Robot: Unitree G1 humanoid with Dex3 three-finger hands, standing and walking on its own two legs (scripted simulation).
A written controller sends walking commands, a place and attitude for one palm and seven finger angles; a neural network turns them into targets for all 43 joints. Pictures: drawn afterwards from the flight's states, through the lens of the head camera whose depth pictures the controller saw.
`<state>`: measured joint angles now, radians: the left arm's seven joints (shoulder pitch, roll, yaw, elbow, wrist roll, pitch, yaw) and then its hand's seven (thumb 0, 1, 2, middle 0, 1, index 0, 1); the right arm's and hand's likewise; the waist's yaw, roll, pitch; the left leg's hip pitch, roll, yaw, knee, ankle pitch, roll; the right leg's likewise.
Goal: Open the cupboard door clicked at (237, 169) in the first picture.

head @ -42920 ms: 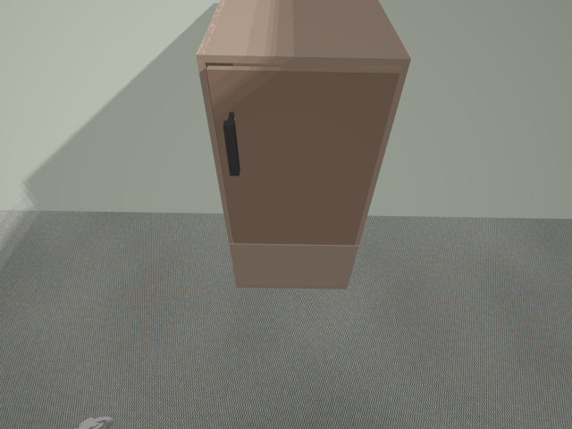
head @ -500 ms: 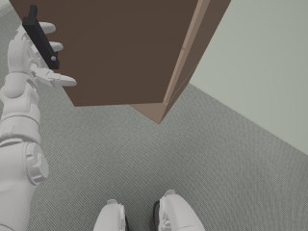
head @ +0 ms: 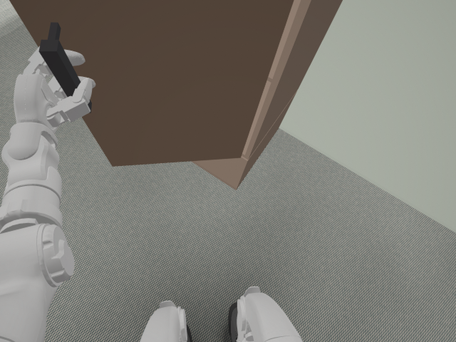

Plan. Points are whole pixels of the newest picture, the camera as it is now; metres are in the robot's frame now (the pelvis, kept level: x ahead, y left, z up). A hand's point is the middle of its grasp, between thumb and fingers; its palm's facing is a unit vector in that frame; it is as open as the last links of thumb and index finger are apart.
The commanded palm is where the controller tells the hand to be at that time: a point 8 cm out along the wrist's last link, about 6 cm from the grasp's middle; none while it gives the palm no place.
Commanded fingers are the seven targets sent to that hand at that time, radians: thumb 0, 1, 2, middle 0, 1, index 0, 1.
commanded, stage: close the thumb around the handle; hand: left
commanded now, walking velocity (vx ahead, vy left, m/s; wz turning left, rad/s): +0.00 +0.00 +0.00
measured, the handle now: (70, 71) +0.57 +0.23 +0.06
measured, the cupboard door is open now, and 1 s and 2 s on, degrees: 41 71 83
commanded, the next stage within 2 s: pull the door open along its arc in 0.12 s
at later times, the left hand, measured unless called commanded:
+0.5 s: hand (82, 112) +0.48 +0.20 +0.06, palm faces +0.03 -1.00 -0.02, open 6.1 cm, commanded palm +0.42 +0.24 +0.06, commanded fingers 0.00 0.90 0.90 -0.40 -1.35 -0.40 -1.35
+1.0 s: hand (138, 194) +0.34 +0.11 +0.06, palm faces +0.40 -0.92 +0.02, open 6.4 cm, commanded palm +0.27 +0.17 +0.06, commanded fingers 0.00 0.90 0.90 -0.40 -1.35 -0.40 -1.35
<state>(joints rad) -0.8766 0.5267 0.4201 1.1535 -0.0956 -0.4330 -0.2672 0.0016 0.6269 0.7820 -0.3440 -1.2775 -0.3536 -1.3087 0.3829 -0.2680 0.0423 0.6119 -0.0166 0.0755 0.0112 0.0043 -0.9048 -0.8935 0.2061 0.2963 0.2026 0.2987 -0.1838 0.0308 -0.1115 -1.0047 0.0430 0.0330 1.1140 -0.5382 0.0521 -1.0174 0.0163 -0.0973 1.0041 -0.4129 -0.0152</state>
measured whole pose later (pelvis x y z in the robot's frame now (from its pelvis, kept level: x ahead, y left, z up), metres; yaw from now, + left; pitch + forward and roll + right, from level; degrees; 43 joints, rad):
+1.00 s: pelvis +0.01 -0.02 +0.02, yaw +2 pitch +16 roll +0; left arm -0.08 -0.04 0.00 0.32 0.01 -0.39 0.40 0.00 0.66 0.77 -0.33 -1.27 -0.33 -1.26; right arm 0.15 -0.18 0.01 0.53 -0.05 0.05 0.03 0.01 -0.91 -0.89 0.20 0.30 0.20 0.30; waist 0.00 0.01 -0.15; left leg -0.77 0.01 0.05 1.01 -0.52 0.02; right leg -0.82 -0.01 -0.07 1.00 -0.45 -0.04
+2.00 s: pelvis -0.02 -0.04 +0.01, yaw +4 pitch +13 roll +1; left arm -0.04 -0.09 -0.16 0.34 0.08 -0.39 0.55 -0.01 -0.46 0.32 -0.28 -0.98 -0.28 -0.98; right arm 0.19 -0.19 0.00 0.60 -0.07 -0.03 0.00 0.01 -0.91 -0.89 0.20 0.30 0.20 0.30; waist 0.00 0.02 -0.14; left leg -0.77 0.00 0.01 1.03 -0.49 0.00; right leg -0.82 -0.02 -0.11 1.02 -0.44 -0.07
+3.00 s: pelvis -0.01 -0.02 +0.00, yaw +4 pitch +14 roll -1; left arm 0.33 0.11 -0.14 -0.07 -0.07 -0.34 -0.03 -0.02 -0.50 0.30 -0.17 -0.31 -0.18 -0.31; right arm 0.24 -0.22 0.03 0.44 0.00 -0.09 -0.01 0.01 -0.90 -0.89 0.21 0.30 0.20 0.30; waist 0.01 0.03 -0.13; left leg -0.81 -0.01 0.02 1.11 -0.55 0.03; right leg -0.84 -0.03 -0.10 1.08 -0.48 -0.03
